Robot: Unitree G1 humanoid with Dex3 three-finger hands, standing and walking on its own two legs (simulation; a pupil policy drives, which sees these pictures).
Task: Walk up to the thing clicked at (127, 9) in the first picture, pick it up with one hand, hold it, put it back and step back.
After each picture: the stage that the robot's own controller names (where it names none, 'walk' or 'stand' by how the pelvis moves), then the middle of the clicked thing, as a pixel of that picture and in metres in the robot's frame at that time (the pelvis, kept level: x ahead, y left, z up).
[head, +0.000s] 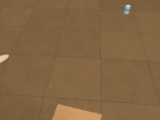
stand; (127, 9) +2.14 -0.68 -0.72
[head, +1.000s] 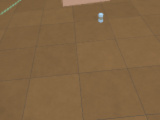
walk; (100, 17) +2.08 -0.14 -0.69
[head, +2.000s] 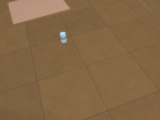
walk; (63, 37) +1.45 +0.28 -0.71
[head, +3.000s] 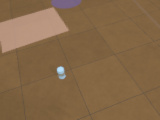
walk; (61, 72) +0.93 +0.28 -0.72
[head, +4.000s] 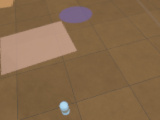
walk; (64, 108) +0.59 +0.23 -0.71
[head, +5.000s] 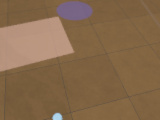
stand; out of the picture +0.43 +0.20 -0.69
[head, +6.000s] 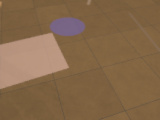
stand; out of the picture +0.38 +0.20 -0.72
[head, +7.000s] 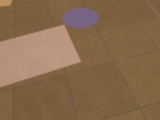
stand; out of the picture +0.34 +0.18 -0.72
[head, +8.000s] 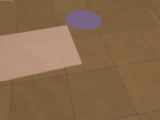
stand; out of the picture +0.35 +0.13 -0.72
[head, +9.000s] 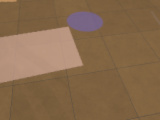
stand; out of the picture +0.34 +0.13 -0.72
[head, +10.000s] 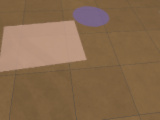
walk; out of the picture +0.37 +0.10 -0.70
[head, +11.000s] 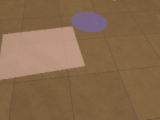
stand; out of the picture +0.34 +0.13 -0.72
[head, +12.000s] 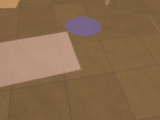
stand; out of the picture +0.35 +0.16 -0.72
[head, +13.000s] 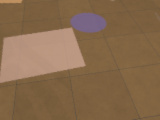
stand; out of the picture +0.36 +0.13 -0.72
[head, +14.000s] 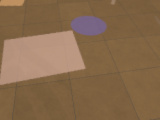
stand; out of the picture +0.35 +0.13 -0.72
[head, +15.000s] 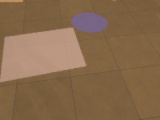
go down; out of the picture +0.35 +0.13 -0.72
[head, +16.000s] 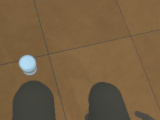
go down; (28, 65) +0.43 +0.20 -0.33
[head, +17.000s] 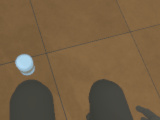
go down; (25, 65) +0.43 +0.21 -0.30
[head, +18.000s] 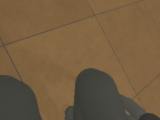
close in; out of the picture +0.39 +0.25 -0.22
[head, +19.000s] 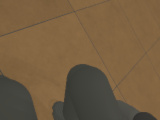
close; out of the picture +0.40 +0.25 -0.22
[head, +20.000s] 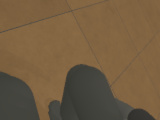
lift; out of the picture +0.38 +0.25 -0.23
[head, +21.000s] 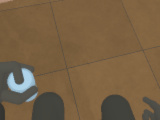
lift; (24, 86) +0.31 +0.20 -0.05
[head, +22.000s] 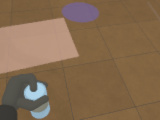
hold; (38, 101) +0.30 +0.16 -0.02
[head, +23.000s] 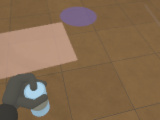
hold; (37, 99) +0.31 +0.17 -0.02
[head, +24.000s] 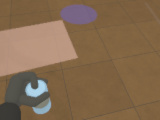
crouch; (39, 97) +0.32 +0.16 -0.02
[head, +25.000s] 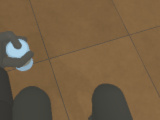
crouch; (20, 56) +0.43 +0.19 -0.11
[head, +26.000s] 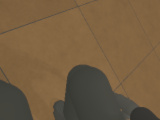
lower; out of the picture +0.41 +0.29 -0.23
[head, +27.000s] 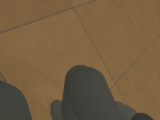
lower; out of the picture +0.41 +0.29 -0.23
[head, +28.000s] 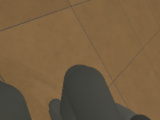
lower; out of the picture +0.42 +0.29 -0.24
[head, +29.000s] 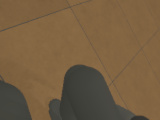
lower; out of the picture +0.41 +0.29 -0.24
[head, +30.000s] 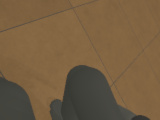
loosen; out of the picture +0.40 +0.28 -0.24
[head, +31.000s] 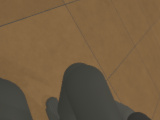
withdraw; out of the picture +0.40 +0.29 -0.23
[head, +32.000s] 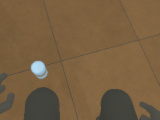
stand; (39, 70) +0.44 +0.22 -0.39
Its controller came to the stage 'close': yes
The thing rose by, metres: 0.69
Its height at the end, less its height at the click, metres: +0.00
